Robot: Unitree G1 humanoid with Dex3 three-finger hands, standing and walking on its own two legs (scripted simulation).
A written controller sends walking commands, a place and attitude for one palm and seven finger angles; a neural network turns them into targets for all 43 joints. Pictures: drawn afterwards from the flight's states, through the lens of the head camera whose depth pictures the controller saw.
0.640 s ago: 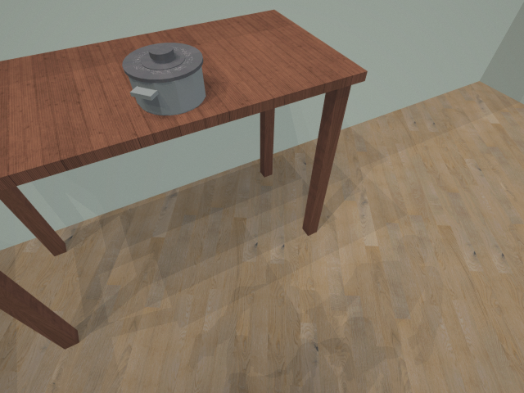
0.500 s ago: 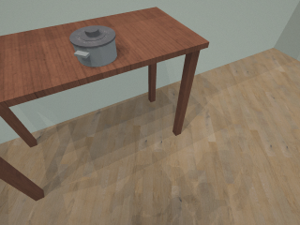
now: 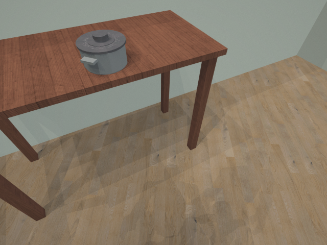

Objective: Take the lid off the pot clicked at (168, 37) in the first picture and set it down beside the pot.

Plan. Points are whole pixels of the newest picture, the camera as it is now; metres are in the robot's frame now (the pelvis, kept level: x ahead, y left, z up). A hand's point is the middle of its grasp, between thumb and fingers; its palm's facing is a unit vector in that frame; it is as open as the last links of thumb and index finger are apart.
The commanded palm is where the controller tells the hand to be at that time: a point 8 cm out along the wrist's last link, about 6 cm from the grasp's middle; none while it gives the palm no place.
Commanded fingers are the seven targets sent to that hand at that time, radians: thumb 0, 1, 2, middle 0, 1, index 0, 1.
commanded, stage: look at it before walking up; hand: left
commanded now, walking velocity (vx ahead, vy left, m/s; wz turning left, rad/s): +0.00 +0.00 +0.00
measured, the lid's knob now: (100, 35) +0.76 +0.29 +0.15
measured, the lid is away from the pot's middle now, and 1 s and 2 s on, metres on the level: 0.01 0.01 0.01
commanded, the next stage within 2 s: turn to face it in 0.40 s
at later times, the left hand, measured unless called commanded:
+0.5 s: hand out of the picture +0.00 +0.18 -0.18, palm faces +0.01 -0.98 -0.20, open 7.4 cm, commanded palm none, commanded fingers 0.00 0.90 0.90 -0.20 -0.30 -0.20 -0.30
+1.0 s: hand out of the picture -0.02 +0.25 -0.21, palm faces +0.28 -0.93 -0.23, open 7.4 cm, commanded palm none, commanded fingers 0.00 0.90 0.90 -0.20 -0.30 -0.20 -0.30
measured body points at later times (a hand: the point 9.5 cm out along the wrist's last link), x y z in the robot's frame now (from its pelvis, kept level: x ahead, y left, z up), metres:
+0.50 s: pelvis +0.00 +0.01 +0.00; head +0.01 +0.01 +0.45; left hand +0.00 +0.23 -0.16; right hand +0.00 -0.22 -0.16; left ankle -0.02 +0.13 -0.74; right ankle -0.02 -0.11 -0.74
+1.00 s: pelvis -0.02 +0.04 -0.03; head +0.00 +0.07 +0.42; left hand -0.03 +0.30 -0.19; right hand +0.09 -0.22 -0.16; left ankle -0.04 +0.13 -0.75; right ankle -0.02 -0.11 -0.74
